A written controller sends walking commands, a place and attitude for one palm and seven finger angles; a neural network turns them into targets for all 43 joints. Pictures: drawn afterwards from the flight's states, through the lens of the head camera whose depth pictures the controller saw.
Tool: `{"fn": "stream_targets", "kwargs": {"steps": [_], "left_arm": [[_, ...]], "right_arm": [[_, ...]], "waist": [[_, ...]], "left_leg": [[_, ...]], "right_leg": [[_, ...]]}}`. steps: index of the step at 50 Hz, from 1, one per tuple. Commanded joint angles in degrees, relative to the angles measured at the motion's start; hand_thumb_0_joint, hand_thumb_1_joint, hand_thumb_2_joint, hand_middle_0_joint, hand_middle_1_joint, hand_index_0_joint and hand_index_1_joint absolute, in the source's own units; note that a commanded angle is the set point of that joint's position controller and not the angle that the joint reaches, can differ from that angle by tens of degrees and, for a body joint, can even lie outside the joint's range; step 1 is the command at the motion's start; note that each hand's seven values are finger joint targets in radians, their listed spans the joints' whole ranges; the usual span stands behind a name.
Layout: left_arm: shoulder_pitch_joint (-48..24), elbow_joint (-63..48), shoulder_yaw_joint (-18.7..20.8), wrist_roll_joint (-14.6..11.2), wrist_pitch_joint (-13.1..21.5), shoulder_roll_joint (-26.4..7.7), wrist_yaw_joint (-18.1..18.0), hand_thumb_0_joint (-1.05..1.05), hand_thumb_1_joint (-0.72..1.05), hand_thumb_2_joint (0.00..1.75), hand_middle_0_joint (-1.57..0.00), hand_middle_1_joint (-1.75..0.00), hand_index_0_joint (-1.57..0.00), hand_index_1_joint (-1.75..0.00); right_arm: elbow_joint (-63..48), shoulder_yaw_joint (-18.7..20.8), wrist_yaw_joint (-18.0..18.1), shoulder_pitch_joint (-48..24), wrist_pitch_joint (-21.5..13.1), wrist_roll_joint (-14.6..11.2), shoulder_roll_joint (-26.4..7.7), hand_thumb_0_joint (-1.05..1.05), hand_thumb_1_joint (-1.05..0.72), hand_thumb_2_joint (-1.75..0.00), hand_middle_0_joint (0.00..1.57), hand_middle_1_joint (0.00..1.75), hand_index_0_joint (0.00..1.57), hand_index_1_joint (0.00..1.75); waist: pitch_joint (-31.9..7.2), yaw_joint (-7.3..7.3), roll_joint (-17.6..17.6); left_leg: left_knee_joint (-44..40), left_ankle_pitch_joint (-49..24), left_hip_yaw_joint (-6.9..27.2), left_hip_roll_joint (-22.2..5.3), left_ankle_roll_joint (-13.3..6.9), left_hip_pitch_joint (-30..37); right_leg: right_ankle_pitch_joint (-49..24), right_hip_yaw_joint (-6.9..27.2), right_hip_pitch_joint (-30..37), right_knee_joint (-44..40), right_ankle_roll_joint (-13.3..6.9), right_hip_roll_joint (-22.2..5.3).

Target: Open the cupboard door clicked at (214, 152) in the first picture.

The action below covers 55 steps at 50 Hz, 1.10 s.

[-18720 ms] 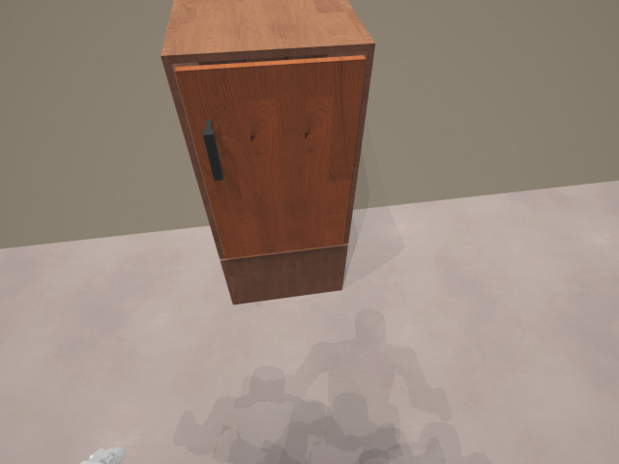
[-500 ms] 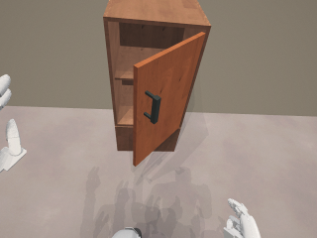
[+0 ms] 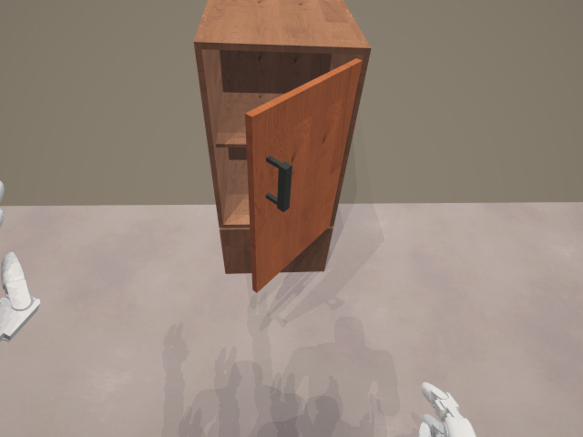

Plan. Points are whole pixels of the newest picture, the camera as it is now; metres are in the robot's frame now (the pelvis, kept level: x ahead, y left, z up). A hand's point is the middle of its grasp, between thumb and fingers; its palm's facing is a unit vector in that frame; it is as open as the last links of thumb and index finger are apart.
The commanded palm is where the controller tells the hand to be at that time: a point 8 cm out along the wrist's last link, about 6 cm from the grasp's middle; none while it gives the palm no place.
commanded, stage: stop stepping back and stand still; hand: left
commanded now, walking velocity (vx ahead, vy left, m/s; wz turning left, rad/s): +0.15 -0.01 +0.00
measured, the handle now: (277, 183) +0.63 +0.04 -0.03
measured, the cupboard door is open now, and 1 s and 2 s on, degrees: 46 46 46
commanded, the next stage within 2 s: let the arm hang, fingers relaxed in 0.12 s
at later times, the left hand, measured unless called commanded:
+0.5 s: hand out of the picture +0.09 +0.17 -0.16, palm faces +0.14 -0.97 -0.18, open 7.0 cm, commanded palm none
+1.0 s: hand out of the picture -0.01 +0.18 -0.16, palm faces +0.07 -0.98 -0.20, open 7.4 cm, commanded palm none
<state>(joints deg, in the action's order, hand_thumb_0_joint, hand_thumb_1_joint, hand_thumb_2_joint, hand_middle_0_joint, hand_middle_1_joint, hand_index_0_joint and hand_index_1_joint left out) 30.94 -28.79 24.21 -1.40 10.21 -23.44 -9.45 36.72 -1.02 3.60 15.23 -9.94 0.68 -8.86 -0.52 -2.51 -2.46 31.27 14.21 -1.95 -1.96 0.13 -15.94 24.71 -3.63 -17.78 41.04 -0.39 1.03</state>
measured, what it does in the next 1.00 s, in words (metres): stands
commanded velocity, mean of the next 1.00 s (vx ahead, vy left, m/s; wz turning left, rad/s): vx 0.01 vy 0.01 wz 0.00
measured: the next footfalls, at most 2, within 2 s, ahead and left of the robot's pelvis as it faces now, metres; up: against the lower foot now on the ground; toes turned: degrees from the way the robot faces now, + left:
none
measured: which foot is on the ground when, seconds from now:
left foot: down 0.00-1.00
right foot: down 0.00-1.00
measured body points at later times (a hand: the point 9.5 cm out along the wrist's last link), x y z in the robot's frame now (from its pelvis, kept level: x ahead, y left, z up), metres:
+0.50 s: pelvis +0.02 +0.00 -0.01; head +0.03 +0.00 +0.44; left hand +0.08 +0.22 -0.15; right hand +0.12 -0.23 -0.15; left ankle +0.04 +0.13 -0.73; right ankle +0.00 -0.08 -0.73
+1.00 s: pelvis +0.01 +0.01 +0.01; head +0.02 +0.00 +0.46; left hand -0.01 +0.23 -0.14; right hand +0.00 -0.20 -0.16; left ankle +0.04 +0.13 -0.73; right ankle +0.01 -0.08 -0.73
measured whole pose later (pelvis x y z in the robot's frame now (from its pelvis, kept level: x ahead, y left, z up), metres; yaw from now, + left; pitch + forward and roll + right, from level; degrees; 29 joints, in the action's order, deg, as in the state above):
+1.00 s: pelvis +0.01 +0.01 +0.01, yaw +2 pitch -2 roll +0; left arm 16.0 66.8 -0.1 0.0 0.0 -7.7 -1.8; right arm 66.4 -0.9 1.6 16.1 1.0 1.3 -7.4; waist 3.4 -0.1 1.8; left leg 22.6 9.2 -2.8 -1.1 -0.1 -11.1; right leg 13.6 -6.2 -7.0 22.7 -2.3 0.2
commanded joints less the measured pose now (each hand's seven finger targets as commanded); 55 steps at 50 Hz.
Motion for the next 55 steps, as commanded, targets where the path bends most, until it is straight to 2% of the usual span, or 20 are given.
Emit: {"fn": "stream_targets", "kwargs": {"steps": [1, 2, 3, 4, 6, 8, 10, 11, 12, 13, 15, 16, 18, 20, 21, 23, 26, 30, 39, 55], "left_arm": [[2.32, -11.13, 8.56, -0.08, 4.04, -11.04, -1.29, 0.0, 0.9, 0.9, -0.2, -0.3, -0.2, -0.3], [1.41, -9.02, 8.82, -0.1, 3.76, -11.49, -1.22, 0.0, 0.9, 0.9, -0.2, -0.3, -0.2, -0.3], [-0.76, -8.44, 9.08, -0.52, 3.47, -12.31, -1.27, 0.0, 0.9, 0.9, -0.2, -0.3, -0.2, -0.3], [-3.31, -7.64, 8.43, -0.66, 3.62, -11.58, -1.41, 0.0, 0.9, 0.9, -0.2, -0.3, -0.2, -0.3], [-2.33, -4.04, 7.31, -0.84, 4.58, -10.11, -0.81, 0.0, 0.9, 0.9, -0.2, -0.3, -0.2, -0.3], [-4.09, -4.81, 6.3, -0.37, 5.58, -9.81, -0.52, 0.0, 0.9, 0.9, -0.2, -0.3, -0.2, -0.3], [-5.63, -6.84, 5.05, -0.41, 5.6, -9.24, -0.74, 0.0, 0.9, 0.9, -0.2, -0.3, -0.2, -0.3], [-7.96, 35.75, -15.84, 5.12, -5.62, 5.01, 7.06, 0.0, 0.9, 0.9, -0.2, -0.3, -0.2, -0.3], [-4.58, 37.73, -16.29, 3.26, -9.28, 6.07, 8.64, 0.0, 0.9, 0.9, -0.2, -0.3, -0.2, -0.3], [-4.83, 39.37, -17.62, 3.03, -10.3, 8.11, 8.91, 0.0, 0.9, 0.9, -0.2, -0.3, -0.2, -0.3], [-6.38, 44.33, -19.07, 3.59, -10.76, 9.44, 8.87, 0.0, 0.9, 0.9, -0.2, -0.3, -0.2, -0.3], [-8.38, 46.21, -19.14, 3.46, -10.65, 8.79, 9.03, 0.0, 0.9, 0.9, -0.2, -0.3, -0.2, -0.3], [-10.83, 54.72, -19.02, 3.29, -10.33, 6.05, 8.88, 0.0, 0.9, 0.9, -0.2, -0.3, -0.2, -0.3], [-12.83, 63.48, -19.57, 2.94, -9.8, 2.89, 8.6, 0.0, 0.9, 0.9, -0.2, -0.3, -0.2, -0.3], [-14.41, 67.48, -20.11, 2.66, -9.47, 2.3, 8.5, 0.0, 0.9, 0.9, -0.2, -0.3, -0.2, -0.3], [-16.66, 73.69, -21.13, 2.22, -9.3, 3.2, 8.23, 0.0, 0.9, 0.9, -0.2, -0.3, -0.2, -0.3], [-14.42, 79.5, -20.77, 2.08, -9.69, 6.76, 7.82, 0.0, 0.9, 0.9, -0.2, -0.3, -0.2, -0.3], [-14.94, 85.35, -21.92, 1.93, -9.66, 7.22, 7.92, 0.0, 0.9, 0.9, -0.2, -0.3, -0.2, -0.3], [-13.0, 92.83, -23.0, 1.64, -9.54, 7.67, 7.61, 0.0, 0.9, 0.9, -0.2, -0.3, -0.2, -0.3], [-11.22, 94.3, -22.78, 1.67, -9.65, 10.54, 7.07, 0.0, 0.9, 0.9, -0.2, -0.3, -0.2, -0.3]], "right_arm": [[-8.62, 3.35, 0.47, -6.73, -0.86, 0.05, -9.37, 0.0, -0.9, -0.9, 0.2, 0.3, 0.2, 0.3], [-8.82, 3.78, 0.6, -6.7, 0.02, 0.12, -9.13, 0.0, -0.9, -0.9, 0.2, 0.3, 0.2, 0.3], [-8.84, 4.14, 0.54, -6.21, 0.4, -0.21, -8.82, 0.0, -0.9, -0.9, 0.2, 0.3, 0.2, 0.3], [-8.6, 4.43, 0.16, -6.71, 0.3, -0.56, -9.47, 0.0, -0.9, -0.9, 0.2, 0.3, 0.2, 0.3], [-6.96, 3.65, -0.03, -4.87, 0.37, -0.44, -8.87, 0.0, -0.9, -0.9, 0.2, 0.3, 0.2, 0.3], [-7.05, 2.97, 0.45, -6.43, 0.36, -0.47, -8.23, 0.0, -0.9, -0.9, 0.2, 0.3, 0.2, 0.3], [-7.71, 2.63, 1.16, -8.41, -0.21, -0.34, -7.99, 0.0, -0.9, -0.9, 0.2, 0.3, 0.2, 0.3], [6.02, 4.54, -5.1, -4.95, 0.83, 0.38, -11.78, 0.0, -0.9, -0.9, 0.2, 0.3, 0.2, 0.3], [3.95, 3.66, -4.9, -0.65, 5.06, -0.2, -8.39, 0.0, -0.9, -0.9, 0.2, 0.3, 0.2, 0.3], [2.65, 3.46, -4.59, -0.8, 6.4, 0.34, -9.34, 0.0, -0.9, -0.9, 0.2, 0.3, 0.2, 0.3], [1.9, 3.45, -3.73, -3.97, 7.61, 1.84, -12.87, 0.0, -0.9, -0.9, 0.2, 0.3, 0.2, 0.3], [1.22, 2.97, -3.07, -4.37, 7.74, 2.29, -13.58, 0.0, -0.9, -0.9, 0.2, 0.3, 0.2, 0.3], [4.16, 2.69, -2.64, -5.79, 7.95, 2.02, -12.32, 0.0, -0.9, -0.9, 0.2, 0.3, 0.2, 0.3], [7.29, 2.38, -2.49, -6.02, 9.4, 1.28, -9.41, 0.0, -0.9, -0.9, 0.2, 0.3, 0.2, 0.3], [9.32, 2.23, -2.43, -5.12, 9.85, 1.17, -8.45, 0.0, -0.9, -0.9, 0.2, 0.3, 0.2, 0.3], [13.32, 1.9, -2.35, -3.28, 10.19, 0.97, -7.16, 0.0, -0.9, -0.9, 0.2, 0.3, 0.2, 0.3], [16.77, 1.93, -1.9, -3.43, 10.05, 1.14, -6.24, 0.0, -0.9, -0.9, 0.2, 0.3, 0.2, 0.3], [20.48, 2.15, -1.71, -1.51, 10.5, 0.72, -6.23, 0.0, -0.9, -0.9, 0.2, 0.3, 0.2, 0.3], [26.25, 1.42, -1.53, 1.37, 10.33, 0.5, -6.01, 0.0, -0.9, -0.9, 0.2, 0.3, 0.2, 0.3], [28.93, 1.46, -1.33, 5.68, 10.16, 0.69, -2.1, 0.0, -0.9, -0.9, 0.2, 0.3, 0.2, 0.3]], "waist": [[-0.97, 2.13, 10.52], [0.12, 2.24, 1.13], [-0.64, 2.19, -8.75], [0.05, 2.19, -7.54], [0.36, 1.04, -1.29], [-0.31, 1.3, -2.36], [-0.76, 2.26, -3.64], [1.01, -1.46, 0.78], [-2.4, -0.05, 2.5], [-2.67, 0.94, 4.27], [-3.51, 3.29, 0.42], [-2.76, 3.68, -1.54], [-4.47, 4.16, -3.36], [-3.07, 3.13, -7.66], [-2.41, 2.21, -5.5], [-1.75, 0.98, 2.63], [-1.65, 2.44, 13.52], [0.12, 2.04, 4.43], [3.59, 2.4, 1.5], [6.76, 2.26, 2.81]], "left_leg": [[-6.85, 18.47, 5.61, -6.57, -3.67, -14.89], [5.7, 17.13, 1.77, -2.18, -1.76, -19.82], [20.5, 13.53, -0.76, 1.56, -0.37, -22.1], [30.45, 12.96, 1.88, 1.1, -0.13, -22.26], [30.81, 7.48, 4.08, -1.21, 0.2, -20.43], [19.45, 5.53, 1.68, -1.85, -0.05, -13.05], [6.69, 3.34, -1.1, -0.65, -0.97, -4.32], [8.01, -0.81, -0.9, -1.79, -0.93, -6.63], [4.95, -11.09, 0.79, -0.74, -1.2, 1.66], [2.55, -18.58, 7.26, -4.77, -3.79, 0.81], [-2.26, -19.4, 17.6, -12.93, -9.64, -4.99], [-2.7, -23.8, 18.79, -12.6, -10.42, -7.36], [0.04, -25.03, 10.65, -6.56, -6.01, -6.94], [4.18, -9.77, 1.61, -0.05, -1.09, -2.87], [4.02, -5.14, 1.07, 0.31, -0.48, -0.67], [-1.16, -9.32, 1.59, -0.98, -0.46, 4.24], [-5.82, -14.54, 4.23, -3.46, -1.79, 4.63], [-8.62, -8.62, 4.41, -3.95, -1.63, 5.08], [-11.48, -8.58, 3.86, -4.22, -1.64, 6.5], [-12.76, -3.88, 3.45, -3.57, -1.61, 3.37]], "right_leg": [[-1.07, 1.08, 15.95, -14.79, -1.87, -0.68], [5.5, 13.67, 15.41, -20.83, -5.92, -6.58], [13.51, 31.47, 11.97, -29.26, -10.79, -17.66], [10.69, 36.73, 8.39, -31.62, -12.34, -21.45], [-5.67, 25.34, 8.32, -27.04, -11.63, -19.12], [-19.63, 14.92, 7.4, -23.63, -9.31, -16.11], [-20.39, 10.96, 6.2, -21.69, -7.37, -13.87], [-37.07, 0.77, 2.08, -9.92, -5.39, -15.84], [-30.83, 2.5, -1.52, -6.43, -3.48, -10.6], [-18.83, -0.06, -4.07, -2.61, -1.5, -8.03], [-0.87, 0.18, -1.39, 2.69, -0.09, -3.12], [-4.96, 0.97, 1.38, 1.45, 0.26, -2.85], [-21.38, 3.05, 8.92, -6.35, -0.15, -5.74], [-33.22, 9.88, 7.46, -15.26, -3.74, -13.18], [-37.26, 10.77, 6.79, -16.42, -5.21, -14.6], [-32.14, 7.7, 5.42, -16.46, -4.48, -11.93], [-22.14, 4.47, 8.66, -18.09, -2.02, -7.93], [-16.24, 4.0, 8.84, -22.57, -2.45, -7.86], [-13.55, 3.4, 7.96, -24.75, -2.45, -7.77], [-10.07, 4.27, 6.0, -23.94, -2.65, -7.23]]}}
